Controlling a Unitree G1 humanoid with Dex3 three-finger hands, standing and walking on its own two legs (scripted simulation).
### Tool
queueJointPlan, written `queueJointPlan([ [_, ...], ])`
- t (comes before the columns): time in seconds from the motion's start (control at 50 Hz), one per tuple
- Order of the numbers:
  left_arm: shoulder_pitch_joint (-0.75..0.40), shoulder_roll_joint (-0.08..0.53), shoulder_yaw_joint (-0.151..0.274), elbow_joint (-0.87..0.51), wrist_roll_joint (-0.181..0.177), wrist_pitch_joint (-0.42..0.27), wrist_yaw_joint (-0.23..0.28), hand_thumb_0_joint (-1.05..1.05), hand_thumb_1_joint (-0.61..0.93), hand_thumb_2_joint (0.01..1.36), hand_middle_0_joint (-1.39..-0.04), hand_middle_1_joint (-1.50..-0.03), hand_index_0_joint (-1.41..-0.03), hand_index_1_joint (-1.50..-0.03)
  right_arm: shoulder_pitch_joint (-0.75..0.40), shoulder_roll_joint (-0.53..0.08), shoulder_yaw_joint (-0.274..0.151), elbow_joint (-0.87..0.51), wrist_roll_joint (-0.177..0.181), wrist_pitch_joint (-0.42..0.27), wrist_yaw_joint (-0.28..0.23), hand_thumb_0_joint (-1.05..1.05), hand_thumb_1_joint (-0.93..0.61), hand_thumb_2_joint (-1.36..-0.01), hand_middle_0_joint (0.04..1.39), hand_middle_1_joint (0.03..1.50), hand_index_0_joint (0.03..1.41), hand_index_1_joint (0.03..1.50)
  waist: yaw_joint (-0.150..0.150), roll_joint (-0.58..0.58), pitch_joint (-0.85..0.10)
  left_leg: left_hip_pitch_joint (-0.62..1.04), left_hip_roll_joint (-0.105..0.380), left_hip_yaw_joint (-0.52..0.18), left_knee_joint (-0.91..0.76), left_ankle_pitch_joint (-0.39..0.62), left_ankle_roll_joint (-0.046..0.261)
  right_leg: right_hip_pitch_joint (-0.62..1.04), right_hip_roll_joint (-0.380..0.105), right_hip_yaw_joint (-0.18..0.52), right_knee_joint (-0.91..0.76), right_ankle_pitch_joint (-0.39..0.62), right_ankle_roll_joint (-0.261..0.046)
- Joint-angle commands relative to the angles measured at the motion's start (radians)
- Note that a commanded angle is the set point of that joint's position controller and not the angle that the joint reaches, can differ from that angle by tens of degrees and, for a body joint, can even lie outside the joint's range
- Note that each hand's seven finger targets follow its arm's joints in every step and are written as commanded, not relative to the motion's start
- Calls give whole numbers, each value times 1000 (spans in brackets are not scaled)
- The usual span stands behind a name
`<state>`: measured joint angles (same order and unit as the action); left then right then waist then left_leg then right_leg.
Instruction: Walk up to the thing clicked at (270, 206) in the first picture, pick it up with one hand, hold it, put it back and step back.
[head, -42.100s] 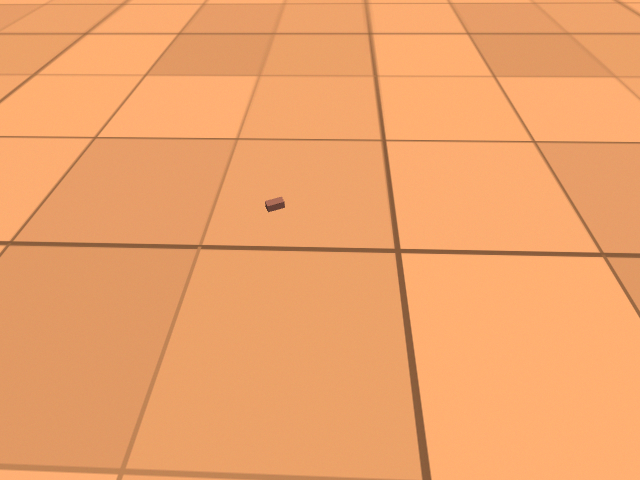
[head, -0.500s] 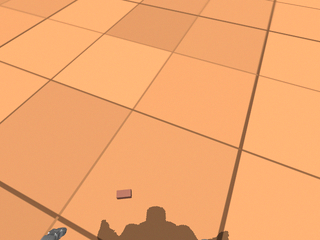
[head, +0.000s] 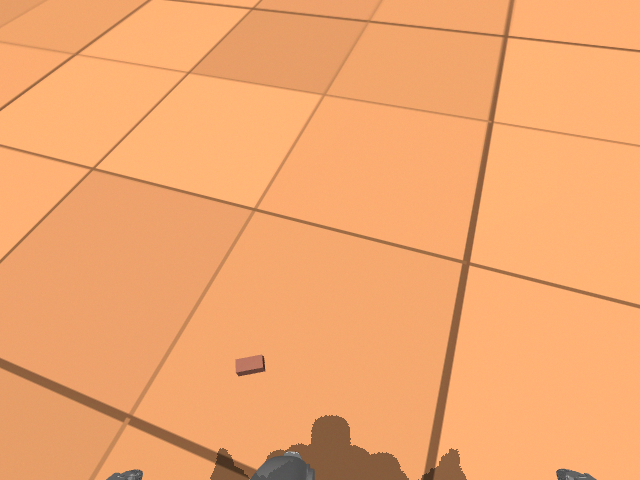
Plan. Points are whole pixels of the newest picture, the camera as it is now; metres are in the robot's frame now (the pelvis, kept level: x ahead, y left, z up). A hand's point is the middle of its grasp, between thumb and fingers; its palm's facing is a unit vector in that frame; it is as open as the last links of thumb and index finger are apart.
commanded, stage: step back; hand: left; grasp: from above
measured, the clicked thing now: (250, 365) +0.51 +0.30 -0.74
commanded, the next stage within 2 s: none
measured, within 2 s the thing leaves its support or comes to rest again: neither
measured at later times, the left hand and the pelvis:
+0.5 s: hand out of the picture -0.05 +0.29 -0.14, palm faces +0.06 -0.94 -0.34, open 7.4 cm; pelvis -0.14 +0.01 +0.01, yaw +3 degrees
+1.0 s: hand out of the picture -0.20 +0.25 -0.12, palm faces +0.03 -0.90 -0.43, open 7.4 cm; pelvis -0.31 -0.03 +0.00, yaw +3 degrees
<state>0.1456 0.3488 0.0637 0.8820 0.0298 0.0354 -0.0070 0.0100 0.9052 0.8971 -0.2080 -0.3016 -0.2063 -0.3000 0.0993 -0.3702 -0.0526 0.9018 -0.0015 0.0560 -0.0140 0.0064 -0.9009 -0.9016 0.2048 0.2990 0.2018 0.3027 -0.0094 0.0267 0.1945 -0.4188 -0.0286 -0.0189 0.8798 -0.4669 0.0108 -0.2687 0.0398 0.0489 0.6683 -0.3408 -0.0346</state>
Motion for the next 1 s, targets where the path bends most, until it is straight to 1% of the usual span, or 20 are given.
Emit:
queueJointPlan([
  [0.0,-86,249,78,-143,-4,-31,33,0,900,900,-200,-300,-200,-300,65,-211,-47,-50,10,-17,-12,0,-900,-900,200,300,200,300,-6,-144,-131,-19,-97,-169,325,-60,-6,-49,-279,270,-305,429,-189],
  [0.02,-96,232,76,-142,-2,-30,36,0,900,900,-200,-300,-200,-300,74,-200,-40,-41,12,-22,-14,0,-900,-900,200,300,200,300,-15,-143,-159,-48,-117,-162,316,-31,-14,13,-232,209,-275,461,-147],
  [0.08,-20,222,75,-156,3,-27,36,0,900,900,-200,-300,-200,-300,94,-202,-25,-57,12,-32,-25,0,-900,-900,200,300,200,300,35,-148,-242,-102,-103,-130,249,-24,-40,202,-211,190,-209,538,-166],
  [0.18,8,238,78,-177,3,-10,45,0,900,900,-200,-300,-200,-300,101,-190,-26,-85,-4,-42,-27,0,-900,-900,200,300,200,300,44,-238,-285,-15,11,-69,-92,-59,-30,271,-291,211,-161,603,-194],
  [0.26,-35,250,67,-194,-13,14,30,0,900,900,-200,-300,-200,-300,189,-198,-51,-41,-25,-50,-13,0,-900,-900,200,300,200,300,-10,-173,-275,231,-3,18,-485,293,2,77,-213,146,-65,376,-97],
  [0.28,-14,217,59,-197,-15,19,26,0,900,900,-200,-300,-200,-300,169,-241,-64,-50,-40,-53,-11,0,-900,-900,200,300,200,300,2,-51,-266,292,97,-138,-508,285,32,-62,-150,120,-7,198,-51],
  [0.3,-19,185,52,-207,-19,17,28,0,900,900,-200,-300,-200,-300,135,-340,-84,-71,-52,-52,-6,0,-900,-900,200,300,200,300,-5,203,-238,311,316,-435,-569,368,127,-258,18,29,181,-141,0],
  [0.32,-84,231,79,-207,-6,15,43,0,900,900,-200,-300,-200,-300,89,-403,-92,-94,-45,-49,0,0,-900,-900,200,300,200,300,-53,238,-193,85,446,-542,-604,366,275,-188,62,95,387,-328,26],
  [0.34,-93,257,85,-190,2,15,44,0,900,900,-200,-300,-200,-300,27,-382,-91,-105,-40,-57,-8,0,-900,-900,200,300,200,300,-35,206,-146,-15,475,-583,-629,325,312,-149,38,161,540,-293,24],
  [0.4,50,229,87,-127,-23,16,30,0,900,900,-200,-300,-200,-300,-68,-249,-51,-130,-43,-62,-15,0,-900,-900,200,300,200,300,73,77,-151,130,262,-207,-511,528,188,-242,81,169,630,-131,16],
  [0.54,42,204,72,-139,-11,1,23,0,900,900,-200,-300,-200,-300,64,-250,-66,-127,-25,-55,-18,0,-900,-900,200,300,200,300,-22,153,-233,375,277,-192,-426,555,244,-218,23,97,330,-169,87],
  [0.64,171,200,71,-64,-10,-10,17,0,900,900,-200,-300,-200,-300,11,-291,-77,-156,-27,-29,-10,0,-900,-900,200,300,200,300,18,208,-299,281,271,-186,-363,491,191,23,-26,-17,-122,-41,50],
  [0.68,209,225,80,-29,5,-16,17,0,900,900,-200,-300,-200,-300,-19,-264,-68,-156,-10,-14,-7,0,-900,-900,200,300,200,300,42,135,-288,125,198,-148,-292,368,110,147,-35,-7,-274,118,13],
  [0.7,189,291,98,-48,20,-19,14,0,900,900,-200,-300,-200,-300,-13,-224,-59,-170,-5,-14,-6,0,-900,-900,200,300,200,300,36,-49,-243,-56,77,-114,-165,175,45,146,-171,244,-292,45,-38],
  [0.72,102,391,119,-93,15,-11,11,0,900,900,-200,-300,-200,-300,-52,-191,-56,-184,0,-17,-20,0,-900,-900,200,300,200,300,62,-289,-174,-104,-80,-51,55,-96,-11,-57,-364,446,-389,-30,-182],
  [0.74,17,438,123,-136,22,-12,17,0,900,900,-200,-300,-200,-300,-38,-243,-74,-171,-9,-13,-29,0,-900,-900,200,300,200,300,67,-349,-105,-26,-30,-124,250,-142,-27,-272,-481,591,-463,-86,-277],
  [0.8,-125,286,88,-166,12,-22,26,0,900,900,-200,-300,-200,-300,78,-236,-67,-97,5,-19,-13,0,-900,-900,200,300,200,300,-39,-172,-91,-22,-94,-150,333,12,-14,-180,-267,192,-310,185,-153],
  [0.82,-112,256,89,-165,16,-20,29,0,900,900,-200,-300,-200,-300,88,-204,-54,-101,6,-27,-17,0,-900,-900,200,300,200,300,-27,-186,-126,-53,-106,-132,313,21,-15,-95,-223,126,-268,277,-126],
  [0.9,34,237,82,-158,22,-14,39,0,900,900,-200,-300,-200,-300,63,-180,-34,-117,-4,-42,-25,0,-900,-900,200,300,200,300,63,-221,-176,-129,-73,-84,96,-41,-37,179,-224,133,-185,465,-145],
  [0.98,33,248,83,-179,3,2,48,0,900,900,-200,-300,-200,-300,126,-173,-39,-105,-19,-58,-25,0,-900,-900,200,300,200,300,52,-251,-284,1,10,-16,-292,18,-17,306,-281,156,-45,647,-146],
])
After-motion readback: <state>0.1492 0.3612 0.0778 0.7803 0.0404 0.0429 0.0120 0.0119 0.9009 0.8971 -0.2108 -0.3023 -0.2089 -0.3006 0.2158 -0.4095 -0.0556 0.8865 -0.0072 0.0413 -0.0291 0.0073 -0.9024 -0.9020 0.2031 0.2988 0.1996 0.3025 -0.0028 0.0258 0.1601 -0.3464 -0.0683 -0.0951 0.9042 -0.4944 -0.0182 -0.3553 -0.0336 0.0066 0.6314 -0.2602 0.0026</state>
